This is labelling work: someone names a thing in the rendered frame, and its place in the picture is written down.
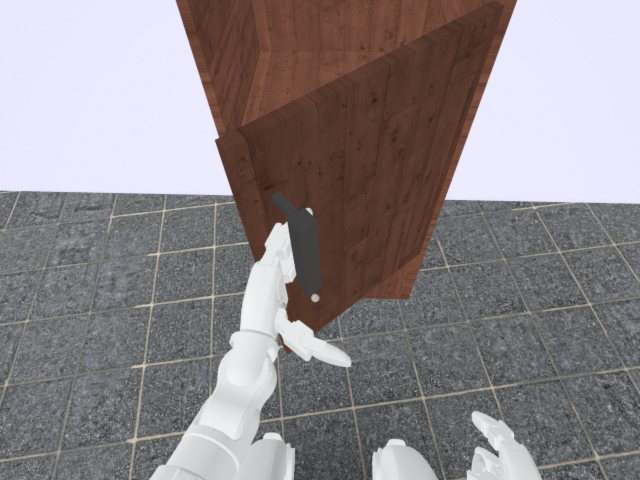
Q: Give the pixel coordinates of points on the robot right hand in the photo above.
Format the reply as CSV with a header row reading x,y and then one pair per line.
x,y
514,462

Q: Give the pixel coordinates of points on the cupboard door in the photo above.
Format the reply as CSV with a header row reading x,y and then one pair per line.
x,y
369,153

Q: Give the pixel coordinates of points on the left robot forearm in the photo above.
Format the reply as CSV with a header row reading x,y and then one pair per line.
x,y
217,441

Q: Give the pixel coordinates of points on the left robot thigh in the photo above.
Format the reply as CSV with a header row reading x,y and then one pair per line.
x,y
268,459

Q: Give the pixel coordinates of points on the left robot shin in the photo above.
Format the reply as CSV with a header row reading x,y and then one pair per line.
x,y
272,435

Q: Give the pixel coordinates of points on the handle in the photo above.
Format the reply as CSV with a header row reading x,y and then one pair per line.
x,y
303,231

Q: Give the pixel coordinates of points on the robot left hand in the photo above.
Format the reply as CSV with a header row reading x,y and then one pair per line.
x,y
266,290

